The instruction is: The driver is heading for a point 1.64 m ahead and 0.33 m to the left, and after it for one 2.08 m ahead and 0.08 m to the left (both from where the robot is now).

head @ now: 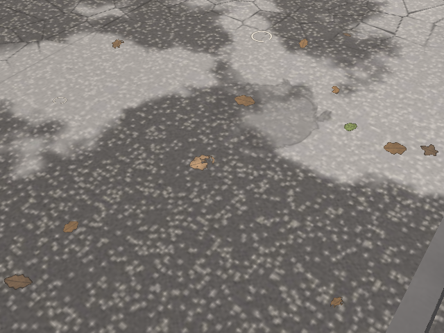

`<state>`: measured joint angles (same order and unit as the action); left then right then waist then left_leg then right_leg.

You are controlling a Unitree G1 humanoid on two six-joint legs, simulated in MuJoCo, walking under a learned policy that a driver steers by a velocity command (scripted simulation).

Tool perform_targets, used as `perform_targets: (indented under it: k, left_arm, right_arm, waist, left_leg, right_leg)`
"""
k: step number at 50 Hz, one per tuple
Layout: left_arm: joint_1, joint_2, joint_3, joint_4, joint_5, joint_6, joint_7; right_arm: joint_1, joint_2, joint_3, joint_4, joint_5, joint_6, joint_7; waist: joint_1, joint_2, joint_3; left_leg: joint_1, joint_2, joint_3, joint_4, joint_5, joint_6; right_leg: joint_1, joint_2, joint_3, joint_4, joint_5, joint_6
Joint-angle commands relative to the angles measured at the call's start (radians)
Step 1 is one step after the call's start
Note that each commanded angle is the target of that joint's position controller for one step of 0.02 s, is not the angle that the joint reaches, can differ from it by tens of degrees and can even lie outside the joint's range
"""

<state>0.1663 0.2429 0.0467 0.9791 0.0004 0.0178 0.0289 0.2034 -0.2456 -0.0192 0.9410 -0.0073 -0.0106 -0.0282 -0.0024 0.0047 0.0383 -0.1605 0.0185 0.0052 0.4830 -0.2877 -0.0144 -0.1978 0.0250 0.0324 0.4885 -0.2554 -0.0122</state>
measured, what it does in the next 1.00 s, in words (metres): walks ahead: left foot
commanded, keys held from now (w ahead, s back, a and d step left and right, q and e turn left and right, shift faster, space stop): w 1.00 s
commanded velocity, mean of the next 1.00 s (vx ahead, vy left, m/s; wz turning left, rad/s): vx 0.40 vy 0.00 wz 0.00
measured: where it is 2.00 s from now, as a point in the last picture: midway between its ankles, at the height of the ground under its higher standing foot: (231, 195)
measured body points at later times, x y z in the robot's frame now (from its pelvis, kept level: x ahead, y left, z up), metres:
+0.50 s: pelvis +0.14 -0.01 +0.00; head +0.16 -0.02 +0.45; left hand +0.06 +0.23 -0.14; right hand +0.33 -0.25 -0.10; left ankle +0.26 +0.13 -0.68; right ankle +0.01 -0.11 -0.74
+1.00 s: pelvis +0.41 +0.04 +0.01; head +0.42 +0.04 +0.46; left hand +0.57 +0.30 -0.10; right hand +0.42 -0.23 -0.13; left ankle +0.39 +0.12 -0.74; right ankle +0.59 -0.15 -0.67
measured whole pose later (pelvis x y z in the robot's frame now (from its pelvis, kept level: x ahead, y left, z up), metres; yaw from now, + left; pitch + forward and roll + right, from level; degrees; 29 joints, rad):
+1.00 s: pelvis +0.41 +0.04 +0.01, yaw +0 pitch +0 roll +2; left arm 0.12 0.28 0.05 0.89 0.00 -0.08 0.01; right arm 0.35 -0.26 -0.04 0.94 0.00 -0.09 0.01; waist -0.06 -0.03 0.01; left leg -0.07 -0.08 0.05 0.21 -0.15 0.08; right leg -0.69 -0.14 0.06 0.79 0.02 0.01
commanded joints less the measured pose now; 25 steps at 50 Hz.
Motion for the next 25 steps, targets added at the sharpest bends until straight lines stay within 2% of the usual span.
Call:
perform_targets:
  k: [1, 2, 4, 7, 9, 10, 11, 12, 13, 14, 15, 16, 17, 18, 19, 20, 21, 23, 24, 25]
  left_arm:
    - [0.007, 0.127, 0.028, -0.013, -0.013, -0.008, 0.007]
    - [0.006, 0.127, 0.029, -0.014, -0.015, -0.014, 0.008]
    - [0.013, 0.116, 0.026, -0.012, -0.023, -0.043, 0.003]
    - [0.0, 0.1, 0.024, -0.012, -0.03, -0.089, -0.015]
    - [-0.032, 0.073, 0.018, -0.023, -0.031, -0.115, -0.029]
    - [-0.033, 0.061, 0.015, -0.028, -0.03, -0.125, -0.036]
    - [-0.012, 0.062, 0.014, -0.023, -0.031, -0.133, -0.042]
    - [0.033, 0.074, 0.017, -0.003, -0.031, -0.138, -0.046]
    - [0.131, 0.099, 0.028, 0.041, -0.035, -0.14, -0.05]
    - [0.287, 0.167, 0.055, 0.1, -0.04, -0.139, -0.05]
    - [0.469, 0.262, 0.084, 0.147, -0.032, -0.126, -0.049]
    - [0.416, 0.174, 0.05, 0.128, -0.012, -0.125, -0.055]
    - [0.362, 0.114, 0.03, 0.107, -0.003, -0.126, -0.056]
    - [0.334, 0.095, 0.018, 0.094, -0.004, -0.125, -0.055]
    - [0.312, 0.087, 0.008, 0.092, -0.012, -0.119, -0.052]
    - [0.293, 0.073, -0.002, 0.089, -0.014, -0.111, -0.047]
    - [0.268, 0.068, -0.008, 0.079, -0.013, -0.102, -0.04]
    - [0.199, 0.094, -0.01, 0.047, -0.005, -0.095, -0.018]
    - [0.205, 0.119, -0.006, 0.043, -0.004, -0.098, -0.009]
    - [0.232, 0.148, 0.001, 0.048, -0.006, -0.105, -0.003]
  right_arm:
    - [0.019, -0.126, -0.029, -0.026, 0.012, -0.004, -0.009]
    - [0.017, -0.126, -0.029, -0.032, 0.016, -0.007, -0.012]
    - [0.038, -0.125, -0.029, -0.034, 0.025, -0.03, -0.011]
    - [0.093, -0.143, -0.038, -0.023, 0.032, -0.065, 0.0]
    - [0.14, -0.17, -0.047, -0.013, 0.038, -0.077, 0.008]
    - [0.15, -0.191, -0.052, -0.012, 0.041, -0.078, 0.01]
    - [0.131, -0.2, -0.055, -0.018, 0.043, -0.078, 0.012]
    - [0.097, -0.19, -0.054, -0.035, 0.043, -0.077, 0.015]
    - [0.03, -0.179, -0.051, -0.065, 0.039, -0.079, 0.019]
    - [-0.063, -0.154, -0.044, -0.115, 0.034, -0.09, 0.024]
    - [-0.093, -0.134, -0.04, -0.148, 0.023, -0.113, 0.029]
    - [-0.062, -0.12, -0.037, -0.14, 0.035, -0.121, 0.032]
    - [-0.061, -0.113, -0.036, -0.138, 0.061, -0.122, 0.04]
    - [-0.078, -0.099, -0.031, -0.145, 0.069, -0.118, 0.046]
    - [-0.108, -0.087, -0.029, -0.162, 0.059, -0.117, 0.051]
    - [-0.124, -0.082, -0.031, -0.174, 0.042, -0.113, 0.054]
    - [-0.131, -0.07, -0.026, -0.186, 0.033, -0.109, 0.062]
    - [-0.189, -0.039, -0.009, -0.219, 0.023, -0.102, 0.073]
    - [-0.236, -0.022, 0.0, -0.238, 0.021, -0.1, 0.073]
    - [-0.267, -0.025, 0.001, -0.254, 0.024, -0.096, 0.07]
  waist:
    - [0.003, 0.0, 0.005]
    - [0.004, 0.002, 0.052]
    - [0.001, 0.007, 0.105]
    - [-0.013, 0.041, 0.086]
    - [-0.023, 0.109, 0.079]
    - [-0.013, 0.157, 0.08]
    - [0.009, 0.181, 0.088]
    - [0.035, 0.159, 0.077]
    - [0.081, 0.111, 0.046]
    - [0.146, -0.041, -0.013]
    - [0.199, -0.263, -0.075]
    - [0.151, -0.22, -0.062]
    - [0.118, -0.12, -0.003]
    - [0.098, -0.073, 0.024]
    - [0.081, -0.039, 0.062]
    - [0.063, -0.047, 0.069]
    - [0.05, -0.068, 0.073]
    - [0.042, -0.077, 0.096]
    - [0.051, -0.081, 0.101]
    - [0.057, -0.094, 0.101]
  left_leg:
    - [-0.098, 0.007, -0.022, -0.074, -0.267, 0.051]
    - [-0.137, 0.018, -0.045, -0.079, -0.375, 0.07]
    - [-0.163, 0.049, -0.1, -0.084, -0.43, 0.103]
    - [-0.096, 0.106, -0.204, -0.108, -0.398, 0.153]
    - [-0.012, 0.178, -0.33, -0.184, -0.372, 0.202]
    - [0.014, 0.234, -0.406, -0.221, -0.322, 0.23]
    - [0.018, 0.267, -0.431, -0.208, -0.209, 0.241]
    - [-0.005, 0.248, -0.381, -0.16, -0.06, 0.223]
    - [-0.064, 0.184, -0.275, -0.056, 0.113, 0.183]
    - [-0.244, 0.053, -0.092, 0.202, 0.342, 0.11]
    - [-0.567, -0.066, 0.038, 0.571, 0.184, 0.024]
    - [-0.721, -0.066, -0.048, 0.716, -0.255, 0.035]
    - [-0.797, -0.015, -0.099, 0.813, -0.254, 0.06]
    - [-0.857, 0.021, -0.086, 0.835, -0.198, 0.075]
    - [-0.888, 0.063, -0.062, 0.788, -0.135, 0.077]
    - [-0.844, 0.091, -0.036, 0.728, -0.078, 0.069]
    - [-0.77, 0.094, -0.005, 0.658, -0.017, 0.051]
    - [-0.583, 0.068, 0.049, 0.436, 0.147, 0.012]
    - [-0.475, 0.047, 0.068, 0.317, 0.222, 0.006]
    - [-0.398, 0.029, 0.074, 0.229, 0.273, 0.005]
  right_leg:
    - [-0.028, -0.016, 0.033, -0.062, -0.298, -0.052]
    - [-0.083, -0.024, 0.05, -0.065, -0.408, -0.067]
    - [-0.137, -0.048, 0.083, -0.06, -0.443, -0.089]
    - [-0.179, -0.048, 0.08, 0.004, -0.338, -0.096]
    - [-0.236, -0.014, 0.019, 0.09, -0.228, -0.085]
    - [-0.249, -0.003, -0.021, 0.136, -0.169, -0.082]
    - [-0.235, -0.01, -0.034, 0.12, -0.131, -0.086]
    - [-0.162, -0.011, -0.032, 0.065, -0.099, -0.093]
    - [-0.029, -0.011, -0.006, 0.013, -0.017, -0.099]
    - [0.233, -0.076, 0.15, -0.077, 0.124, -0.14]
    - [0.545, -0.243, 0.445, -0.155, 0.283, -0.226]
    - [0.57, -0.347, 0.555, -0.17, 0.425, -0.269]
    - [0.539, -0.355, 0.489, -0.157, 0.431, -0.275]
    - [0.523, -0.345, 0.41, -0.178, 0.421, -0.264]
    - [0.484, -0.332, 0.341, -0.211, 0.427, -0.236]
    - [0.422, -0.301, 0.278, -0.247, 0.433, -0.206]
    - [0.337, -0.262, 0.224, -0.289, 0.421, -0.189]
    - [0.134, -0.188, 0.111, -0.357, 0.391, -0.173]
    - [0.056, -0.165, 0.074, -0.391, 0.365, -0.164]
    - [0.028, -0.172, 0.072, -0.428, 0.349, -0.163]
Velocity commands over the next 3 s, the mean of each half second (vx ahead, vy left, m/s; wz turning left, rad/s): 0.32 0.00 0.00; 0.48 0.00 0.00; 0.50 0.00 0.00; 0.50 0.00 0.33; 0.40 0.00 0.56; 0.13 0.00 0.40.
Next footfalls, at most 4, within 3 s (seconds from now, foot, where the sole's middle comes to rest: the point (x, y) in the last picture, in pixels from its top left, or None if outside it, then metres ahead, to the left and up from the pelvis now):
0.66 left None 0.43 0.12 -0.77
1.22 right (271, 275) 0.71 -0.12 -0.77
1.74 left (199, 201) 1.01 0.12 -0.77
2.26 right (230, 141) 1.33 0.00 -0.77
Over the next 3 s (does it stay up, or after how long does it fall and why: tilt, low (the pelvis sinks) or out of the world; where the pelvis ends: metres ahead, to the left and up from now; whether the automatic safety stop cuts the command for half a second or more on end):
stays up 1.30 0.14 0.00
